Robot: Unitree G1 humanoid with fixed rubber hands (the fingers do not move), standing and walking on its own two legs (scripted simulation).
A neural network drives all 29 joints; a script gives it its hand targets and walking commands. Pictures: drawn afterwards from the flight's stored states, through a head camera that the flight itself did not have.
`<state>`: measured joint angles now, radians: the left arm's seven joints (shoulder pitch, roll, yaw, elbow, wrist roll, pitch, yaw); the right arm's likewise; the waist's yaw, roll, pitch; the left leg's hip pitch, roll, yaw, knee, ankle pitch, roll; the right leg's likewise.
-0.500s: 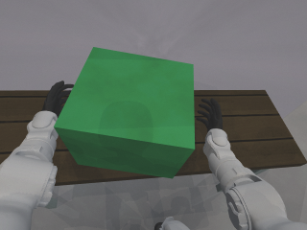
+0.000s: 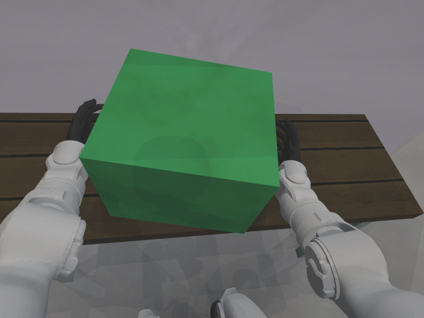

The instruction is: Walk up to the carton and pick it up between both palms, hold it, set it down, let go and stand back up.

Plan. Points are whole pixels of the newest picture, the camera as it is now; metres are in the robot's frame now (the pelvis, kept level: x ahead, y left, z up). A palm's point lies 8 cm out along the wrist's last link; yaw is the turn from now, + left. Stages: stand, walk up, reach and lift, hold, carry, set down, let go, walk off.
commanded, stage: reach and lift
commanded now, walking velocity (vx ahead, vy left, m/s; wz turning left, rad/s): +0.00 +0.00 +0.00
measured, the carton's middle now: (189, 145) +0.47 -0.04 +0.02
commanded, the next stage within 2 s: none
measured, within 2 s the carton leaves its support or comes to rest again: leaves its support in 1.34 s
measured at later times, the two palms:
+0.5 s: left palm (85, 137) +0.49 +0.16 +0.04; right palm (284, 159) +0.39 -0.22 +0.04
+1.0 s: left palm (86, 138) +0.49 +0.16 +0.04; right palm (284, 159) +0.39 -0.22 +0.04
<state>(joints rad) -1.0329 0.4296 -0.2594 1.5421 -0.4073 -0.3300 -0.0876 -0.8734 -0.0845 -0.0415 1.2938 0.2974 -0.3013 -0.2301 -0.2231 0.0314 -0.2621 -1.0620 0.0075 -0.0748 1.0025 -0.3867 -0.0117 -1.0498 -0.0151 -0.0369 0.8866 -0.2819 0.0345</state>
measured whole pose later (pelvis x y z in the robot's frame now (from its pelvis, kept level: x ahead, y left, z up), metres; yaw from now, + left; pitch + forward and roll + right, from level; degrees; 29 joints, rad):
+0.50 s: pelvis +0.01 +0.00 +0.01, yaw -1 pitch +25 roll -4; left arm -1.00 0.40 -0.16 1.50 -0.29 -0.34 -0.09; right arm -0.81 -0.05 -0.12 1.26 0.21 -0.35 -0.24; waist -0.20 0.03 -0.26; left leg -1.03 0.02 -0.08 0.99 -0.41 -0.01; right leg -1.01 0.00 -0.04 0.85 -0.29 0.03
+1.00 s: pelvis +0.02 +0.00 +0.02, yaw -2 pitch +25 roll -4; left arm -0.97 0.37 -0.07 1.48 -0.18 -0.38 -0.11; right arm -0.76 -0.05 -0.18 1.26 0.14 -0.43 -0.23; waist -0.18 0.02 -0.24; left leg -0.97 0.03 -0.08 0.91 -0.38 -0.01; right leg -0.94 0.01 -0.03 0.75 -0.25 0.04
